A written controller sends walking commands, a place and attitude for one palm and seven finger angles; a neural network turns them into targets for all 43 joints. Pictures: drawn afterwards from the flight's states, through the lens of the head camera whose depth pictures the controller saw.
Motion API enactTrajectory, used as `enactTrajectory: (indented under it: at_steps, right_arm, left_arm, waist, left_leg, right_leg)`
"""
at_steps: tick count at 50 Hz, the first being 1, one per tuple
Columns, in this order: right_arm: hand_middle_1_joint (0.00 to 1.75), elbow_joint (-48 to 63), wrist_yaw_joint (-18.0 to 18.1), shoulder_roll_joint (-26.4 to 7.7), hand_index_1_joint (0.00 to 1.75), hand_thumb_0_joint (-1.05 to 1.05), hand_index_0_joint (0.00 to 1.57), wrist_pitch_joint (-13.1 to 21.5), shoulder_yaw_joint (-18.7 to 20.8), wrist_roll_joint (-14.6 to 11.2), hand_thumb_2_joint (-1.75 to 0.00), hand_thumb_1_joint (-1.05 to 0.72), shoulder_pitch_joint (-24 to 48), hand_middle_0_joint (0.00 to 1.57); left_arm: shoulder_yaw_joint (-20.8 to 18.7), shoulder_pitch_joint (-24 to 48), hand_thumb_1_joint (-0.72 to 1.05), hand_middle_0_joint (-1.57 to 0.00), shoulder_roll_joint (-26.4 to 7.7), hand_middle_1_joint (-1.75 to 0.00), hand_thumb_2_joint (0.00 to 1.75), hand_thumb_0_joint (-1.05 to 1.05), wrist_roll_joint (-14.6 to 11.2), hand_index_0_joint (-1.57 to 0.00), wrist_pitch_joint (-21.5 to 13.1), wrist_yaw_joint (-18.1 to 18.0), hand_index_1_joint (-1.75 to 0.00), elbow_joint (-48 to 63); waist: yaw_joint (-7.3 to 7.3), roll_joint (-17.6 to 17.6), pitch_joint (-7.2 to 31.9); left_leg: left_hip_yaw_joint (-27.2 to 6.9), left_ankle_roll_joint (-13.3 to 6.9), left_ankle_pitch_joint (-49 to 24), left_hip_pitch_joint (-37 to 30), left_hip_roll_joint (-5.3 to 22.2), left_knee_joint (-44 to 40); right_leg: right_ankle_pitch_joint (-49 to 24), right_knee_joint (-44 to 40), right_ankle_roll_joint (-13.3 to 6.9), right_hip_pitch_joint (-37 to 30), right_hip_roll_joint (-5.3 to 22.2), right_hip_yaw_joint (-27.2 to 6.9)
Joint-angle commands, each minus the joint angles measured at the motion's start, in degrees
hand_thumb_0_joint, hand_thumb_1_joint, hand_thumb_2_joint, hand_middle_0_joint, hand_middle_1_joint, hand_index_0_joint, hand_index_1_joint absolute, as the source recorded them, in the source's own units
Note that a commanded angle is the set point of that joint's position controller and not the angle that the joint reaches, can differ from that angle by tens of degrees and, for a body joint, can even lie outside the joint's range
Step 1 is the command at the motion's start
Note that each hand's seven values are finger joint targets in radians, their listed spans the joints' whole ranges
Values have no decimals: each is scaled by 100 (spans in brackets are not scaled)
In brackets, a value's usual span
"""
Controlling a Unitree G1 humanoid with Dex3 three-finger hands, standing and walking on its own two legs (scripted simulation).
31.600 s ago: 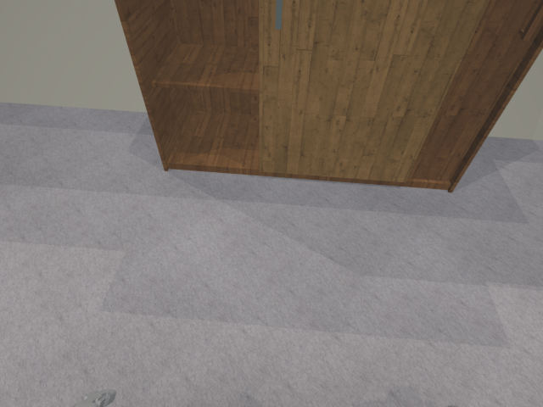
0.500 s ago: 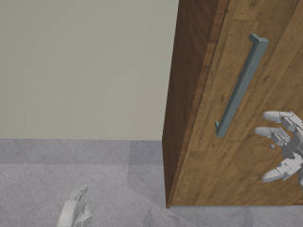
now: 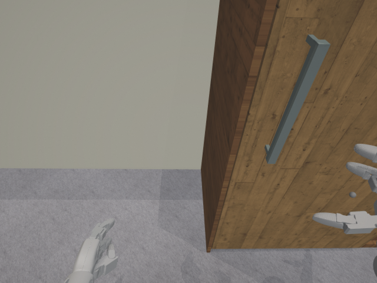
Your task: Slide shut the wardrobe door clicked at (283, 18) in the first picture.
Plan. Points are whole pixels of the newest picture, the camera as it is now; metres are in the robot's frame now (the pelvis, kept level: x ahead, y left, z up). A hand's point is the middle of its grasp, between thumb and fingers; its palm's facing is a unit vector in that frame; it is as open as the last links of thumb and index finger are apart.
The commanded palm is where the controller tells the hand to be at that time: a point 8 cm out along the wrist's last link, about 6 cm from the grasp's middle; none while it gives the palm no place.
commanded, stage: draw the hand back to the body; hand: right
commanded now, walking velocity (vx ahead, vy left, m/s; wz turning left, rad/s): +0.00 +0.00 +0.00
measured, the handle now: (287, 109) +0.44 -0.22 +0.18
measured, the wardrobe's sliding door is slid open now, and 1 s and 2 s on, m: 0.00 0.00 0.00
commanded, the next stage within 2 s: step back with the hand held close in 0.90 s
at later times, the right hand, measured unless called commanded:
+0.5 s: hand (351, 195) +0.23 -0.27 +0.15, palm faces +0.40 +0.84 -0.36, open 9.0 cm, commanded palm +0.18 -0.31 +0.18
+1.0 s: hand (349, 198) +0.22 -0.25 +0.16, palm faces +0.42 +0.83 -0.36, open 7.4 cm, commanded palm +0.17 -0.30 +0.18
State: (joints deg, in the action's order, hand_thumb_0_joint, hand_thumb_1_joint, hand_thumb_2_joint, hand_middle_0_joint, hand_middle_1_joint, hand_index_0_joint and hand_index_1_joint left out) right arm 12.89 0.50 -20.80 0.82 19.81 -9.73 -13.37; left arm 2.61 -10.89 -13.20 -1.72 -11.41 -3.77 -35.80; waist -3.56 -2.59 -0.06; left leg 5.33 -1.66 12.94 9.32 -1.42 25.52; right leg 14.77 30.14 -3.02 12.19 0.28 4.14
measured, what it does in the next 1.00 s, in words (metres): stands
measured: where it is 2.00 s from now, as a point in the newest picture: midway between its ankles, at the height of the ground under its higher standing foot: outside the picture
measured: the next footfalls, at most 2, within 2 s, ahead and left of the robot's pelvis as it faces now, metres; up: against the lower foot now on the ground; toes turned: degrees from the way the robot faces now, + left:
none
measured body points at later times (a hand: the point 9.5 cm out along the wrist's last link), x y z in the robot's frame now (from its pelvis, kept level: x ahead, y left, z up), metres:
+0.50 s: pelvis +0.03 -0.01 +0.00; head +0.01 -0.01 +0.45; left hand +0.21 +0.21 -0.07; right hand +0.20 -0.31 +0.17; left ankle +0.01 +0.10 -0.74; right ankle +0.02 -0.08 -0.74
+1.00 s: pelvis +0.02 +0.00 +0.01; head +0.00 +0.01 +0.45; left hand +0.21 +0.22 -0.08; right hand +0.19 -0.30 +0.18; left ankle +0.01 +0.10 -0.74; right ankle +0.02 -0.08 -0.74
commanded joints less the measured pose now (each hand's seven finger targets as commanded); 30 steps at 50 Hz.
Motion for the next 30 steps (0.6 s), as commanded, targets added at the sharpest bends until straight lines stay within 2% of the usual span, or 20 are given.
enactTrajectory:
  at_steps: [1, 3, 5, 7, 11, 13, 14, 18, 22, 26, 28, 30]
  right_arm:
    - [83, 1457, 506, -1049, 83, 0, 23, 622, 320, 272, -46, 1, 842, 23]
    - [79, 1752, 613, -1082, 79, 0, 23, 720, 306, 372, -50, -7, 789, 23]
    - [75, 1907, 680, -1136, 75, 0, 23, 751, 319, 437, -53, -14, 753, 23]
    - [70, 1874, 707, -1089, 70, 0, 22, 751, 338, 473, -57, -21, 451, 22]
    - [62, 1795, 679, -1016, 62, 0, 22, 731, 389, 490, -64, -36, 28, 22]
    - [58, 1650, 635, -908, 58, 0, 22, 694, 384, 466, -67, -43, -315, 22]
    - [55, 1733, 619, -892, 55, 0, 22, 700, 365, 486, -69, -47, -306, 22]
    - [47, 2011, 594, -924, 47, 0, 21, 715, 413, 500, -76, -61, -463, 21]
    - [38, 2280, 606, -988, 38, 0, 21, 711, 498, 512, -83, -75, -675, 21]
    - [30, 2376, 615, -977, 30, 0, 20, 659, 476, 509, -90, -90, -726, 20]
    - [30, 2369, 636, -989, 30, 0, 20, 658, 495, 529, -90, -90, -652, 20]
    - [30, 2242, 633, -938, 30, 0, 20, 613, 444, 515, -90, -90, -634, 20]
  left_arm:
    - [-346, 694, 90, -20, -729, -30, 90, 0, 42, -20, -173, -1, -30, 814]
    - [-349, 684, 90, -20, -716, -30, 90, 0, 69, -20, -197, -10, -30, 808]
    - [-346, 678, 90, -20, -728, -30, 90, 0, 109, -20, -195, -23, -30, 771]
    - [-351, 660, 90, -20, -713, -30, 90, 0, 120, -20, -165, -19, -30, 759]
    - [-380, 638, 90, -20, -705, -30, 90, 0, 121, -20, -45, 11, -30, 741]
    - [-391, 623, 90, -20, -693, -30, 90, 0, 121, -20, 40, 36, -30, 754]
    - [-399, 614, 90, -20, -688, -30, 90, 0, 114, -20, 76, 58, -30, 769]
    - [-421, 591, 90, -20, -691, -30, 90, 0, 141, -20, 136, 91, -30, 845]
    - [-428, 550, 90, -20, -671, -30, 90, 0, 161, -20, 156, 102, -30, 897]
    - [-418, 591, 90, -20, -658, -30, 90, 0, 159, -20, 179, 84, -30, 927]
    - [-415, 565, 90, -20, -659, -30, 90, 0, 165, -20, 185, 73, -30, 905]
    - [-410, 566, 90, -20, -665, -30, 90, 0, 167, -20, 221, 51, -30, 889]
  waist:
    - [29, -345, 551]
    - [7, -463, 754]
    - [-10, -321, 752]
    - [-23, -121, 658]
    - [-50, -62, 425]
    - [-76, 83, 317]
    - [-62, -57, 304]
    - [-91, -237, 450]
    - [-105, -214, 582]
    - [-76, -249, 384]
    - [-64, -307, 406]
    - [-48, -153, 280]
  left_leg:
    - [-597, -30, 231, 62, 297, -674]
    - [-545, -54, -125, -103, 256, -560]
    - [-514, -57, -311, -202, 219, -535]
    - [-477, -61, -509, -223, 201, -515]
    - [-462, -59, -716, -287, 188, -502]
    - [-448, -47, -837, -276, 180, -501]
    - [-454, -44, -853, -265, 178, -499]
    - [-479, -31, -944, -352, 178, -495]
    - [-487, -32, -1187, -470, 164, -480]
    - [-512, -29, -1113, -369, 158, -558]
    - [-499, -31, -1025, -369, 154, -565]
    - [-507, -40, -947, -327, 140, -629]
  right_leg:
    - [207, -880, 134, -401, 188, -570]
    - [-83, -968, 140, -573, 199, -648]
    - [-326, -1001, 161, -608, 215, -689]
    - [-668, -994, 174, -651, 227, -687]
    - [-1120, -1005, 261, -613, 252, -665]
    - [-1377, -979, 283, -622, 271, -624]
    - [-1464, -979, 311, -652, 281, -615]
    - [-1726, -961, 360, -751, 313, -628]
    - [-2066, -894, 368, -799, 308, -591]
    - [-1856, -891, 347, -762, 290, -545]
    - [-1725, -915, 347, -748, 274, -556]
    - [-1537, -931, 321, -702, 263, -543]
